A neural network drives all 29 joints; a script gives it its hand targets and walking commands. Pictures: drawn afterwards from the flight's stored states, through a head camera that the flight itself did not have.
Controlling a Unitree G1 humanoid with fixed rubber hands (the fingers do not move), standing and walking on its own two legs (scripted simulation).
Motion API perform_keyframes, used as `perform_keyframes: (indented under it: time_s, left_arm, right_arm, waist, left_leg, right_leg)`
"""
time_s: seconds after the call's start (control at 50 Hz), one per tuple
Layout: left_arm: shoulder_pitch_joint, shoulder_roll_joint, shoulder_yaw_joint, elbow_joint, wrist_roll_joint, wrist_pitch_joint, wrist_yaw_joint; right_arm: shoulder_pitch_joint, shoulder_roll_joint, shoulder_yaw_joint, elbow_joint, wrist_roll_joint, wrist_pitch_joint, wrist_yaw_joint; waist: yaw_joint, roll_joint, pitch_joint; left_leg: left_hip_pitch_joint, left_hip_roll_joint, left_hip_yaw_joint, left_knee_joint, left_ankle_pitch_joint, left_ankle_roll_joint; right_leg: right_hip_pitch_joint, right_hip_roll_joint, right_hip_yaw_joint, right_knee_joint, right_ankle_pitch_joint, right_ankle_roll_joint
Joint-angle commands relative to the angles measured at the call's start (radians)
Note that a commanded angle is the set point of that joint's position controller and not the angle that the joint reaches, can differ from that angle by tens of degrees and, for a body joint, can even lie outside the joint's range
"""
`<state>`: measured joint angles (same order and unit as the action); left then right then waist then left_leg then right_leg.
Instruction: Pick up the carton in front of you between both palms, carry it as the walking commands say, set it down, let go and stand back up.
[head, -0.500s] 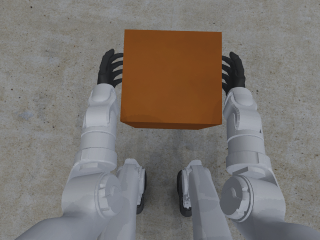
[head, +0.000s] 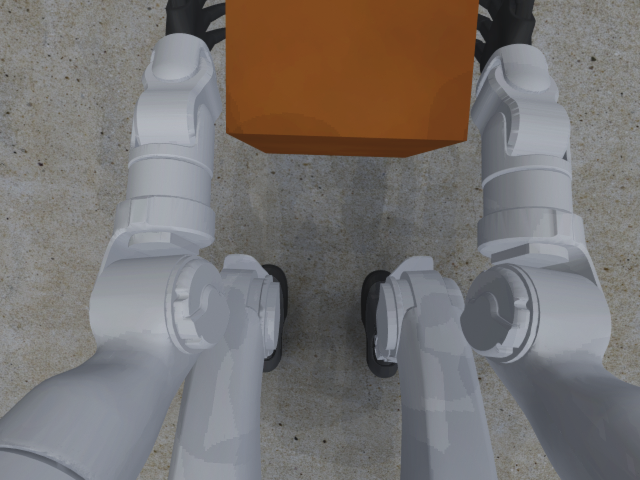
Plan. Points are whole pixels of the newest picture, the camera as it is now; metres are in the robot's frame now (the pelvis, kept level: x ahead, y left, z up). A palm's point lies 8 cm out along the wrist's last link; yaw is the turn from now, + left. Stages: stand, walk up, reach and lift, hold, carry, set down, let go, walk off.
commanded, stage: set down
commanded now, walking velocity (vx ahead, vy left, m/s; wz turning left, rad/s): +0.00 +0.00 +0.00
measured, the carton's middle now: (342, 59) +0.54 -0.01 -0.20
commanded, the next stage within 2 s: none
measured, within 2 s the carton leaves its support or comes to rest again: rests again in 0.68 s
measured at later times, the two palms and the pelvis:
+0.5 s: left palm (220, 44) +0.57 +0.14 -0.24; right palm (460, 55) +0.56 -0.16 -0.24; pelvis +0.01 +0.00 -0.08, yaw +0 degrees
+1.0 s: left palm (220, 57) +0.56 +0.14 -0.26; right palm (459, 69) +0.55 -0.17 -0.26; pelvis -0.01 +0.00 -0.10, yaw +0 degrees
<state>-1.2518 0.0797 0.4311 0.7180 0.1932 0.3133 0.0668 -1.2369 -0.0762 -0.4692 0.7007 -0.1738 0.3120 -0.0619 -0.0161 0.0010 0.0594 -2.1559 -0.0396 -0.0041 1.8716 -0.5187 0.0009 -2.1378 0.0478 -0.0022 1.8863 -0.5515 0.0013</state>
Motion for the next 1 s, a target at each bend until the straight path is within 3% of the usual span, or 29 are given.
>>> perform_keyframes:
  time_s: [0.0, 0.24, 0.34, 0.4, 0.56, 0.74, 0.98]
  left_arm:
    - [-0.636, -0.852, -0.474, 0.006, -0.147, -0.034, -0.234]
    - [-0.773, -0.748, -0.536, 0.019, -0.257, -0.071, -0.236]
    - [-0.851, -0.746, -0.613, -0.051, -0.344, -0.084, -0.220]
    - [-0.834, -0.766, -0.620, -0.047, -0.355, -0.081, -0.216]
    - [-0.774, -0.765, -0.532, 0.088, -0.303, -0.094, -0.240]
    - [-0.858, -0.696, -0.512, 0.128, -0.314, -0.112, -0.234]
    - [-0.729, -0.633, -0.398, 0.279, -0.231, -0.086, -0.281]
  right_arm:
    - [-0.653, 0.854, 0.498, 0.007, 0.154, -0.026, 0.248]
    - [-0.788, 0.754, 0.573, 0.008, 0.262, -0.068, 0.226]
    - [-0.874, 0.753, 0.654, -0.071, 0.342, -0.080, 0.213]
    - [-0.853, 0.772, 0.661, -0.063, 0.355, -0.075, 0.212]
    - [-0.798, 0.762, 0.567, 0.072, 0.304, -0.090, 0.230]
    - [-0.893, 0.702, 0.545, 0.097, 0.310, -0.107, 0.239]
    - [-0.749, 0.653, 0.427, 0.248, 0.218, -0.077, 0.278]
  waist:
    - [-0.006, 0.009, -1.158]
    - [-0.010, 0.016, -1.127]
    - [-0.006, 0.012, -1.316]
    - [-0.001, 0.008, -1.316]
    - [-0.005, 0.010, -0.973]
    - [-0.009, 0.011, -0.877]
    - [-0.003, -0.002, -0.457]
  left_leg:
    - [0.641, -0.107, 0.043, -0.069, 0.298, -0.014]
    - [0.610, -0.084, 0.050, 0.111, 0.360, -0.008]
    - [0.720, -0.080, 0.050, 0.172, 0.476, -0.002]
    - [0.713, -0.085, 0.049, 0.193, 0.510, 0.001]
    - [0.512, -0.082, 0.044, 0.200, 0.357, 0.005]
    - [0.506, -0.073, 0.037, 0.214, 0.267, 0.013]
    - [0.350, -0.069, 0.025, 0.221, 0.092, 0.023]
  right_leg:
    - [0.555, 0.098, -0.045, -0.104, 0.320, 0.023]
    - [0.572, 0.077, -0.039, 0.066, 0.394, 0.017]
    - [0.670, 0.078, -0.043, 0.134, 0.510, 0.013]
    - [0.662, 0.083, -0.044, 0.155, 0.534, 0.012]
    - [0.483, 0.080, -0.039, 0.163, 0.384, 0.003]
    - [0.430, 0.068, -0.040, 0.183, 0.283, -0.007]
    - [0.299, 0.059, -0.020, 0.182, 0.103, -0.021]
